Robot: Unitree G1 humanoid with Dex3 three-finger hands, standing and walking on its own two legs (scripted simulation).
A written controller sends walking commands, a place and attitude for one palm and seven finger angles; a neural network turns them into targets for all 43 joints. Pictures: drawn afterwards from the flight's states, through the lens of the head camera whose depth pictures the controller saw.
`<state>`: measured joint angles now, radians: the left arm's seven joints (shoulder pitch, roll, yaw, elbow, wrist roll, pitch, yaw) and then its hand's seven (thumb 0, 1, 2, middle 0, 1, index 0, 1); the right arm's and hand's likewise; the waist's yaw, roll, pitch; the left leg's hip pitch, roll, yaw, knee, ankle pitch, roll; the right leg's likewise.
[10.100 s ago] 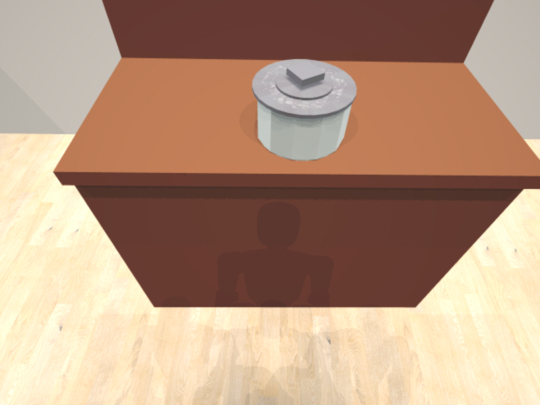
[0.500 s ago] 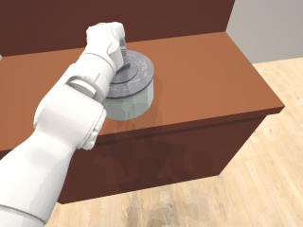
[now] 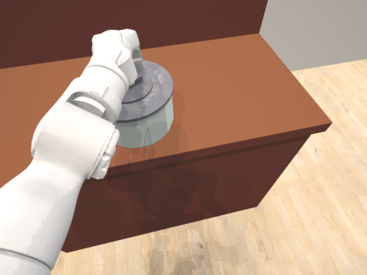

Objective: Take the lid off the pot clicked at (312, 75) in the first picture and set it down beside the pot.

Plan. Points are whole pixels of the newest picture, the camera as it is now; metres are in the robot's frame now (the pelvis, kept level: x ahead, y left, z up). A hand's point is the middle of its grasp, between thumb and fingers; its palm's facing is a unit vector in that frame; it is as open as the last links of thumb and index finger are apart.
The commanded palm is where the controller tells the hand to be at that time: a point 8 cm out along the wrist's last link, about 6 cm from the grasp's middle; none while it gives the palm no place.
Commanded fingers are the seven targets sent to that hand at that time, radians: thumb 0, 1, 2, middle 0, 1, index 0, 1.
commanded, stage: lower the open fingers around the knob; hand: left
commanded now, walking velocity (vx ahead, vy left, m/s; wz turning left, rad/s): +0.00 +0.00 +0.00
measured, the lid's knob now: (126, 78) +0.52 +0.08 +0.14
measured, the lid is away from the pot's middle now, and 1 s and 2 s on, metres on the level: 0.00 0.00 0.00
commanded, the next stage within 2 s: raise the hand to come down again in 1.00 s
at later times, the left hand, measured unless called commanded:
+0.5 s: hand (125, 71) +0.51 +0.07 +0.18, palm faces -0.41 -0.12 -0.91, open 10.1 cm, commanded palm +0.51 +0.07 +0.21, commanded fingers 0.00 -0.36 1.58 -0.85 -0.08 -0.85 -0.08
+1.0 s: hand (123, 72) +0.50 +0.07 +0.18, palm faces -0.40 -0.13 -0.91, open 10.1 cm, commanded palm +0.51 +0.08 +0.21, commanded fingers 0.00 -0.36 1.58 -0.85 -0.08 -0.85 -0.08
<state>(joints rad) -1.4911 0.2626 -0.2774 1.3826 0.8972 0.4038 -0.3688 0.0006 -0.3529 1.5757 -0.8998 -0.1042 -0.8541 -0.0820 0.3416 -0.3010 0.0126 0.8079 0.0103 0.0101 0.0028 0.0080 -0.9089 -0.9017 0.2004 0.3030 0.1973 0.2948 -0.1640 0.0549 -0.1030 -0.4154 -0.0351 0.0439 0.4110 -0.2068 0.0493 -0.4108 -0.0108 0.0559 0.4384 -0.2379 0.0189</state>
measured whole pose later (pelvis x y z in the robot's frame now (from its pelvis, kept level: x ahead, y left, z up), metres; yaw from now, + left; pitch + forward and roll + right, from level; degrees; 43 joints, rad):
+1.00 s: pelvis +0.00 +0.01 +0.00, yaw +0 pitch +12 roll +0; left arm -1.47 0.27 -0.27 1.35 0.91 0.39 -0.37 0.00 -0.35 1.58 -0.91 -0.11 -0.85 -0.08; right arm 0.34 -0.30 0.02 0.78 0.02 0.05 0.00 0.01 -0.91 -0.90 0.20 0.30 0.20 0.29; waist -0.16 0.05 -0.11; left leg -0.42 -0.04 0.05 0.43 -0.22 0.06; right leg -0.41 -0.01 0.06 0.45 -0.24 0.02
